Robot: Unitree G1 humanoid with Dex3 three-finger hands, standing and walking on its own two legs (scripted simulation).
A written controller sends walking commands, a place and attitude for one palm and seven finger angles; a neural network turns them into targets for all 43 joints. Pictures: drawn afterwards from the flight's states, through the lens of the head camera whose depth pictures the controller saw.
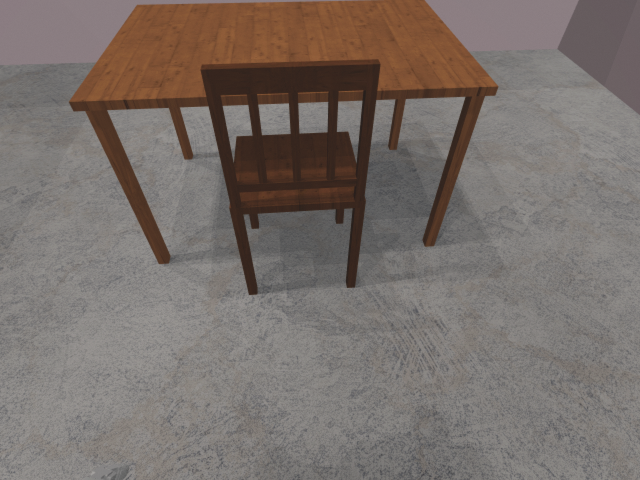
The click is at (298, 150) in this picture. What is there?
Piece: chair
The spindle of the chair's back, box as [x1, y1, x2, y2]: [288, 93, 300, 181]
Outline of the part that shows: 288,93 293,181 300,181 297,93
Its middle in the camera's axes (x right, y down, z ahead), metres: -0.07 -0.26 +1.01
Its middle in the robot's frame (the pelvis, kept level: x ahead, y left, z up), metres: +0.92 +0.12 -0.09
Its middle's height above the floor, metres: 0.67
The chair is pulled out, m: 0.00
